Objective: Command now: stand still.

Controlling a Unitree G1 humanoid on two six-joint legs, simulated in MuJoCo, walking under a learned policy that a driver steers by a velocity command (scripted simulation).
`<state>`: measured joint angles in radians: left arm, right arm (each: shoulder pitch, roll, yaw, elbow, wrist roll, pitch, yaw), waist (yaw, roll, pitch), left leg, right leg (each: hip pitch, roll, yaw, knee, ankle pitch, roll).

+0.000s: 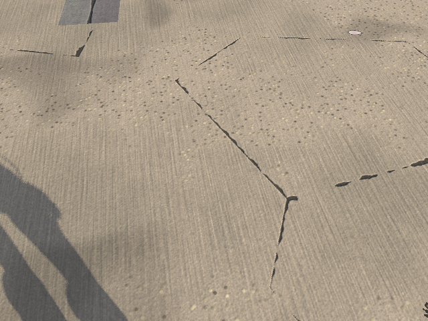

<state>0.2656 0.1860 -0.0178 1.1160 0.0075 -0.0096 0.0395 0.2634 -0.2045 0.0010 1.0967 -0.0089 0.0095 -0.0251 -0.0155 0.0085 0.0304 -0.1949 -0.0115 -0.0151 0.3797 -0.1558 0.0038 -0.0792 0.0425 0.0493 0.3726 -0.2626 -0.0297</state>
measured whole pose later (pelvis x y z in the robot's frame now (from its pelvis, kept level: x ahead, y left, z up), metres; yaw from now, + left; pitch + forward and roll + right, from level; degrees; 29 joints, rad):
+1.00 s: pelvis +0.02 -0.01 +0.00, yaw +0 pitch -1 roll +0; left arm 0.35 0.13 -0.01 1.14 0.01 -0.02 0.05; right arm 0.29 -0.14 0.00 1.17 -0.01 0.01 -0.04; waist -0.01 0.01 0.03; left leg -0.19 0.00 -0.02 0.41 -0.19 -0.01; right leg -0.07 0.05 0.04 0.38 -0.29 -0.04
